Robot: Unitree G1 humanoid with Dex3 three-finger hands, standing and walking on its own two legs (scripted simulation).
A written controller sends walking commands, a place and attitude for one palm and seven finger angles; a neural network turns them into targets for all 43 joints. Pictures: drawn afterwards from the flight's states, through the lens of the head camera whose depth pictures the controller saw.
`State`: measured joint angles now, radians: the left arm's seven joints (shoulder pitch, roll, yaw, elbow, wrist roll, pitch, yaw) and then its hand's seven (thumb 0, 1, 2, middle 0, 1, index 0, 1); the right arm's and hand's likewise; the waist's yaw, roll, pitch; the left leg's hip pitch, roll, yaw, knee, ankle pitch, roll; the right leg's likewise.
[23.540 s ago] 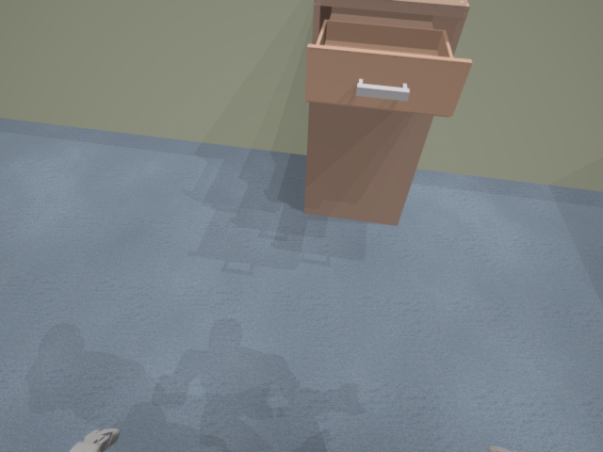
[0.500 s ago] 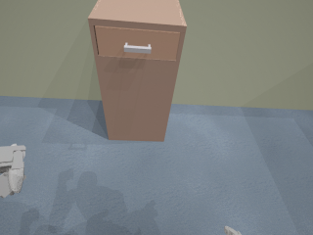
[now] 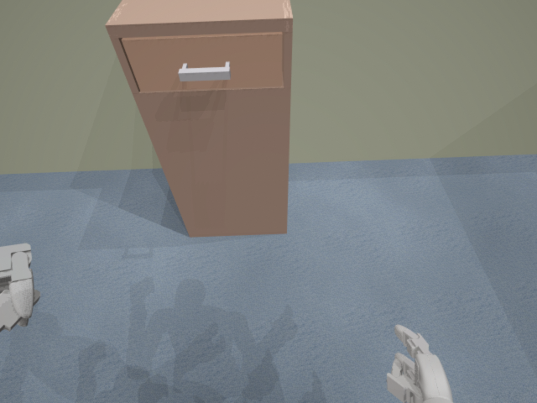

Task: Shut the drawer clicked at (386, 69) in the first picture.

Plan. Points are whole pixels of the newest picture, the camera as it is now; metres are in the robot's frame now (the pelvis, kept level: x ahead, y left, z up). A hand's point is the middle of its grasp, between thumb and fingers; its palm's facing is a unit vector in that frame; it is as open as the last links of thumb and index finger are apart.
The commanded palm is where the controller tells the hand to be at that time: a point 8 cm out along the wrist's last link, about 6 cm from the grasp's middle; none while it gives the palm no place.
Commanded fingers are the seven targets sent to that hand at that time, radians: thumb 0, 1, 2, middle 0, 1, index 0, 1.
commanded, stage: stop stepping back and stand still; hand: left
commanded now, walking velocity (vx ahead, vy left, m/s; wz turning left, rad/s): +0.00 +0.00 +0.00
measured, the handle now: (205, 70) +0.85 +0.20 +0.05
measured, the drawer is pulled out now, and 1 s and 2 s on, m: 0.00 0.00 0.00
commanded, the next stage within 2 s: let the arm hang, fingers relaxed in 0.60 s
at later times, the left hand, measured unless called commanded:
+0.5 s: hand (65, 294) +0.20 +0.22 +0.16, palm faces +0.35 -0.76 -0.55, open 3.2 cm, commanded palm +0.15 +0.25 +0.18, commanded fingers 0.00 0.90 0.90 -1.40 -1.60 -1.40 -1.60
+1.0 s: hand out of the picture +0.05 +0.19 -0.15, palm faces +0.00 -0.98 -0.22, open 3.1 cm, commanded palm none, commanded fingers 0.00 0.90 0.90 -0.76 -0.91 -0.76 -0.91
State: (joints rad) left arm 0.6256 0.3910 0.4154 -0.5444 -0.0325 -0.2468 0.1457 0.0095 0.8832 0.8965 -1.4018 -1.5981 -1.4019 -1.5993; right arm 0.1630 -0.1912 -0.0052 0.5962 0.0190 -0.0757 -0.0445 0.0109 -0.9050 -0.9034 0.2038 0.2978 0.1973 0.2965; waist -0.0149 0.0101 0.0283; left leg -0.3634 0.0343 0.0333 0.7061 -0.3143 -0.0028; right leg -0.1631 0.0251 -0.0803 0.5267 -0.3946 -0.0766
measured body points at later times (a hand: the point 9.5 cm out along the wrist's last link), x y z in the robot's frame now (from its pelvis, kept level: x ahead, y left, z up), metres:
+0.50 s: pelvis +0.02 -0.03 +0.01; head +0.05 -0.04 +0.46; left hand +0.18 +0.25 +0.19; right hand +0.19 -0.26 -0.09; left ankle +0.00 +0.10 -0.70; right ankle +0.00 -0.08 -0.73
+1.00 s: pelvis -0.03 +0.00 +0.00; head -0.02 +0.01 +0.45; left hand +0.05 +0.24 -0.14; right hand +0.06 -0.25 -0.13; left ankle +0.02 +0.10 -0.73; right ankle +0.00 -0.08 -0.73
